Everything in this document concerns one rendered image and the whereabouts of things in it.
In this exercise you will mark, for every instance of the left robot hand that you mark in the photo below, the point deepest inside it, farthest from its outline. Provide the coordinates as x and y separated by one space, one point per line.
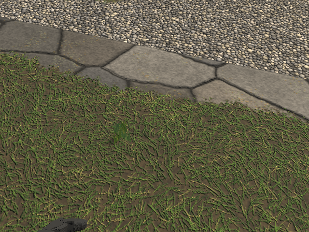
65 225

